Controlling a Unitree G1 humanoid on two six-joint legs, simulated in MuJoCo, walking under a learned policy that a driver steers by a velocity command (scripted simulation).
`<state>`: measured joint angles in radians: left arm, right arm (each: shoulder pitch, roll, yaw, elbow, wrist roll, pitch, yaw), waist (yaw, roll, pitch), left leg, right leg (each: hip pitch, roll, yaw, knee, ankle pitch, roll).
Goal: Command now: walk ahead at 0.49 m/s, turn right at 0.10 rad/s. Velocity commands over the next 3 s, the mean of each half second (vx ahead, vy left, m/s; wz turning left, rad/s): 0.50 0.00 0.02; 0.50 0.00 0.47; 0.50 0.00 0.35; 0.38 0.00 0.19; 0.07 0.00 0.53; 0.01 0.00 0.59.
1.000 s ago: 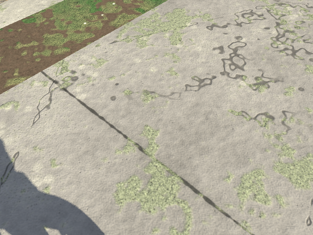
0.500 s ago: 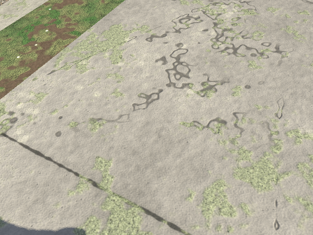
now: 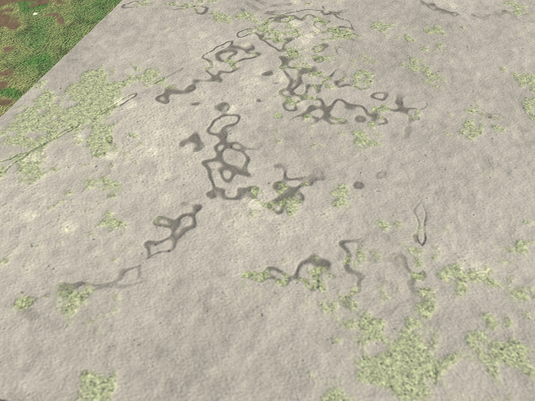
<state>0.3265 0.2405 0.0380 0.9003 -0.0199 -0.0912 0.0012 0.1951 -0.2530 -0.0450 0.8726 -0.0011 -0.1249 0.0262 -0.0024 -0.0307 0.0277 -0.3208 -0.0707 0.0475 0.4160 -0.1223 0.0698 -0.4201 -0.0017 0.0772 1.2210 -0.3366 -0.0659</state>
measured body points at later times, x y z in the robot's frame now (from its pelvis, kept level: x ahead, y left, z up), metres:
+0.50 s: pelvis +0.29 -0.07 +0.00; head +0.31 -0.08 +0.45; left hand +0.43 +0.19 -0.10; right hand +0.32 -0.33 -0.15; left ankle +0.18 +0.08 -0.64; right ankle +0.35 -0.16 -0.74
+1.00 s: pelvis +0.54 +0.01 -0.02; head +0.58 +0.03 +0.43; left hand +0.49 +0.29 -0.15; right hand +0.80 -0.17 -0.12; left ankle +0.61 +0.11 -0.74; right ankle +0.39 -0.17 -0.65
